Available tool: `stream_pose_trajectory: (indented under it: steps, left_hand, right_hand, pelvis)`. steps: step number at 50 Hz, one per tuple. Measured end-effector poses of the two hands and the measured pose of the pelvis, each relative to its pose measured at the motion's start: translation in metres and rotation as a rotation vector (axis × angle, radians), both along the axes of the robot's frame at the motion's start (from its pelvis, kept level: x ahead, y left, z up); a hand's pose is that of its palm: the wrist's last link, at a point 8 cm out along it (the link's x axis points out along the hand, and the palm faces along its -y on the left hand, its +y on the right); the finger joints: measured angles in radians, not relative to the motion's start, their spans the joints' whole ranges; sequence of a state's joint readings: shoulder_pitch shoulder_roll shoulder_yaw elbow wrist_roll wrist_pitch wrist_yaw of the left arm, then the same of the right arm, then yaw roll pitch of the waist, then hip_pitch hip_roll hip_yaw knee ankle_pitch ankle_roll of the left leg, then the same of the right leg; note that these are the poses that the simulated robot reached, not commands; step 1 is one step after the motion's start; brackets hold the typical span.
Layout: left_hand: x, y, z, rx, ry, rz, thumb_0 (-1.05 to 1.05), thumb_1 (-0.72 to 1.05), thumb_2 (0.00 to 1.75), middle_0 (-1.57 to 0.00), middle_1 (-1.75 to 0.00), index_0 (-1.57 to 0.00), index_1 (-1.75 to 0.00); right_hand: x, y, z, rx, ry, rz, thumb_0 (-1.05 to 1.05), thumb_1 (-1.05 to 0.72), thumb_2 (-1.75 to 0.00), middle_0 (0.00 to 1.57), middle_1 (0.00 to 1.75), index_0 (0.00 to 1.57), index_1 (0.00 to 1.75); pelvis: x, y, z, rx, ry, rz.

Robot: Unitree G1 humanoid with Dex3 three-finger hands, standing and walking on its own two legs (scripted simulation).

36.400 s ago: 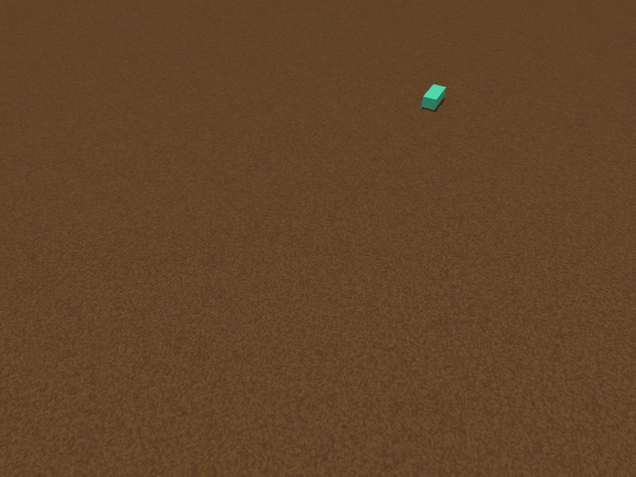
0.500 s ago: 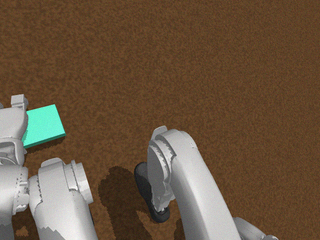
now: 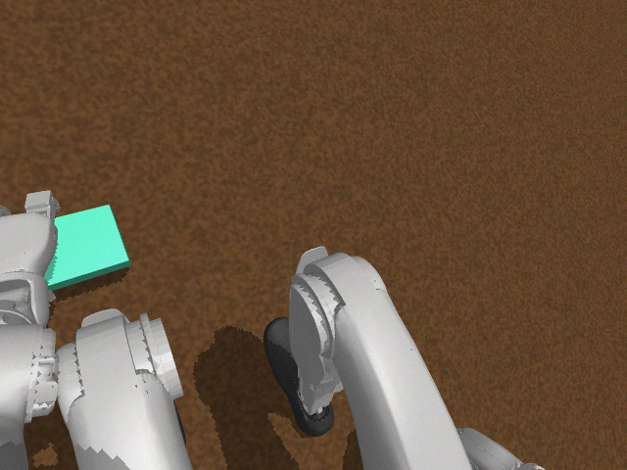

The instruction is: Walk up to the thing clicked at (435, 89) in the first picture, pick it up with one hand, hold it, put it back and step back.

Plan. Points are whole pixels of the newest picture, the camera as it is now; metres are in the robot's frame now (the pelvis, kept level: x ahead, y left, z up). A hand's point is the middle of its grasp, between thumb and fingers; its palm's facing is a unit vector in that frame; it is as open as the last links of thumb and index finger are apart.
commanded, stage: close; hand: left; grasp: from above
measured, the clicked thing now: (51, 256) +0.41 +0.23 -0.28
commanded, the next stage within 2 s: settle in 1.12 s
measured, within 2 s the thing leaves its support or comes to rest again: leaves its support in 1.60 s
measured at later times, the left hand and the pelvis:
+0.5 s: hand (30, 267) +0.40 +0.25 -0.25, palm faces -0.45 -0.10 -0.89, open 11.7 cm; pelvis +0.00 +0.00 +0.00, yaw +0 degrees
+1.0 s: hand (29, 266) +0.40 +0.25 -0.25, palm faces -0.44 -0.09 -0.89, open 11.7 cm; pelvis +0.00 +0.00 +0.00, yaw +0 degrees
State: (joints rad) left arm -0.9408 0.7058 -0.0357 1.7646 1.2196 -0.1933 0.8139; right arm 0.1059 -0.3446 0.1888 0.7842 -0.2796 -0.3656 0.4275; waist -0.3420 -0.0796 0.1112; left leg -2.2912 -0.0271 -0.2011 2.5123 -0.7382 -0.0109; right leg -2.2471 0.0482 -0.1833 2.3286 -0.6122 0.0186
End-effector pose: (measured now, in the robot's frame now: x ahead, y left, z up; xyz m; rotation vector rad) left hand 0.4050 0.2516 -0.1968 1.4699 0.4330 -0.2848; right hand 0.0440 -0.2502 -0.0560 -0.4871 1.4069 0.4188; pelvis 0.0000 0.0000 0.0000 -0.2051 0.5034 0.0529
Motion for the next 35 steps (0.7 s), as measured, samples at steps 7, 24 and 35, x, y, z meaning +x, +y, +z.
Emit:
stream_pose_trajectory:
  steps: [7, 24, 35]
  left_hand:
    - [-0.0010, 0.0018, 0.0003, 0.004, -0.004, 0.012, -0.01, -0.22, 0.74, -0.31, -0.79, -0.32, -0.80]
    - [-0.0026, 0.0022, 0.0014, -0.003, 0.009, 0.015, -0.01, -0.14, 0.68, -0.41, -0.72, -0.42, -0.72]
    - [-0.0036, 0.0021, 0.0020, -0.002, -0.001, 0.013, -0.01, -0.13, 0.66, -0.47, -0.69, -0.43, -0.70]
  right_hand:
    - [0.0018, -0.0002, -0.0001, -0.001, -0.005, 0.003, 0.00, -0.90, -0.90, 0.20, 0.30, 0.19, 0.30]
    - [0.0019, -0.0021, 0.0004, -0.012, -0.011, -0.004, 0.00, -0.90, -0.90, 0.20, 0.30, 0.19, 0.30]
    - [-0.0002, -0.0013, -0.0001, -0.014, -0.011, -0.004, 0.00, -0.90, -0.90, 0.20, 0.30, 0.19, 0.30]
  pelvis:
    - [-0.0005, 0.0002, 0.0005, 0.000, 0.000, -0.001]
    - [-0.0007, 0.0008, 0.0008, 0.003, -0.001, 0.000]
    - [-0.0018, 0.0006, -0.0002, 0.003, -0.005, 0.001]
